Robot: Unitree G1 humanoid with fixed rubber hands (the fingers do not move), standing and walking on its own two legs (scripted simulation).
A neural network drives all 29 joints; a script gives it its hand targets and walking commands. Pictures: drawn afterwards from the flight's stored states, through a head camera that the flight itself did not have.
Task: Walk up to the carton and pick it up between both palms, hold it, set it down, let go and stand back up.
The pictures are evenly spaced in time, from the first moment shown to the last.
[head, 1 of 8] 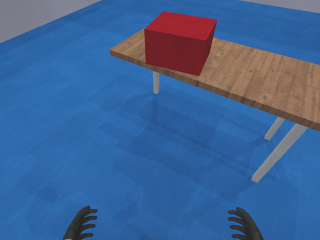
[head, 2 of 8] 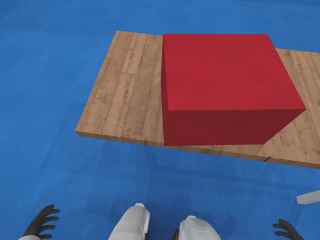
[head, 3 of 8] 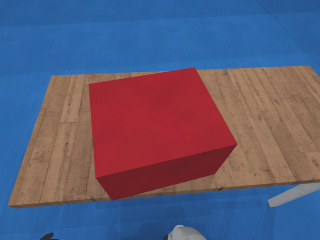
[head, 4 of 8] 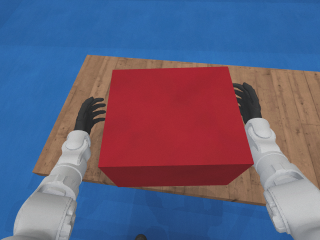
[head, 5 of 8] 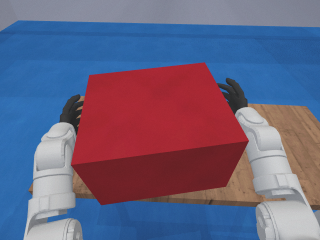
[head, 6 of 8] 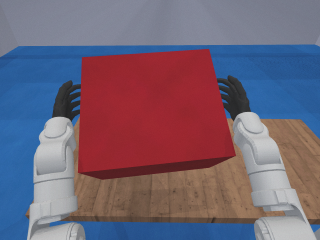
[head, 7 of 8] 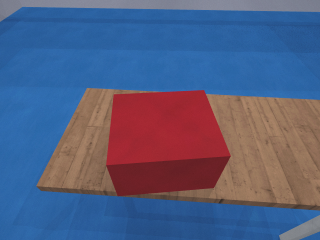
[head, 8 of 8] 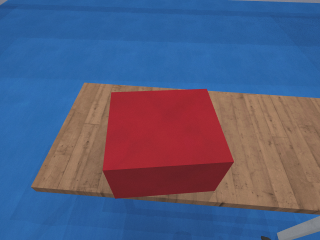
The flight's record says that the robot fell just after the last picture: no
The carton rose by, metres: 0.23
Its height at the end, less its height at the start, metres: +0.00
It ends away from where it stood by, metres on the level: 0.01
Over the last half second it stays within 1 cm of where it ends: yes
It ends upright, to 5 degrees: yes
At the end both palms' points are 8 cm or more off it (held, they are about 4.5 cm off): yes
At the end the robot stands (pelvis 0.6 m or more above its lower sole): yes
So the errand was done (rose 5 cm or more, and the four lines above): yes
